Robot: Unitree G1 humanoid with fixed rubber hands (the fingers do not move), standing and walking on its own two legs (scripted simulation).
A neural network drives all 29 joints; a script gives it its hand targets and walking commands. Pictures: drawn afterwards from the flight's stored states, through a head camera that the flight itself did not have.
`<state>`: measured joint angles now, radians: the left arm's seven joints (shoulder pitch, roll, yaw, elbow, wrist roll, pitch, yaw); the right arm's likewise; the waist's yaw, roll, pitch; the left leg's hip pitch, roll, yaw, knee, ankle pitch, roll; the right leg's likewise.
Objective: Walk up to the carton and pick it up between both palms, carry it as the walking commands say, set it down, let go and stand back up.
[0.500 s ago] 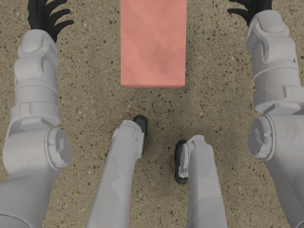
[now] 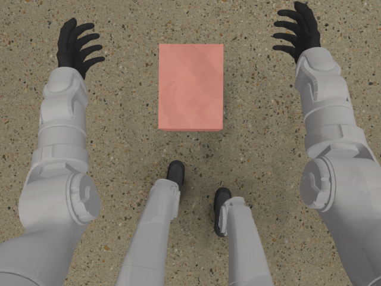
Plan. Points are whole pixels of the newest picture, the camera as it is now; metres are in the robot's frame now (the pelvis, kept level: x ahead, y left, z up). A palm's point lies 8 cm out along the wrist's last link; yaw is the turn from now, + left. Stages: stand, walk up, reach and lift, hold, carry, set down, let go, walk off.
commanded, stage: let go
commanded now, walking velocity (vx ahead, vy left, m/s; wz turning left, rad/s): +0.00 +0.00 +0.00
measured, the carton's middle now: (191, 92) +0.54 +0.10 -0.57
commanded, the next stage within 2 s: stand in 1.34 s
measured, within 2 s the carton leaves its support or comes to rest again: neither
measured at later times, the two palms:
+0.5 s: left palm (40, 141) +0.31 +0.28 -0.01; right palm (341, 138) +0.39 -0.16 -0.02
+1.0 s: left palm (53, 211) +0.23 +0.22 +0.04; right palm out of the picture +0.25 -0.25 +0.04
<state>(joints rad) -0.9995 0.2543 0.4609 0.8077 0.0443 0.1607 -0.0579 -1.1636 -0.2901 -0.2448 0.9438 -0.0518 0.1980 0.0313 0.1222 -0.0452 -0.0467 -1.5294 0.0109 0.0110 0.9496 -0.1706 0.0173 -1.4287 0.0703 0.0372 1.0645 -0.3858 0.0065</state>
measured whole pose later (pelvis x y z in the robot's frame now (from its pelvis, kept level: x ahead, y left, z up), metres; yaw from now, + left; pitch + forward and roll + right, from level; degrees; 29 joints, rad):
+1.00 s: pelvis +0.08 -0.02 +0.11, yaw +2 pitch -1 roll +2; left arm 0.24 0.22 0.04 0.41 0.01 0.08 -0.08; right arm 0.23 -0.20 -0.04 0.43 -0.01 0.06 0.05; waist 0.01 -0.04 0.09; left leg -0.23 -0.02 0.00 0.41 -0.17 -0.01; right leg -0.11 0.03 0.05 0.48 -0.34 -0.04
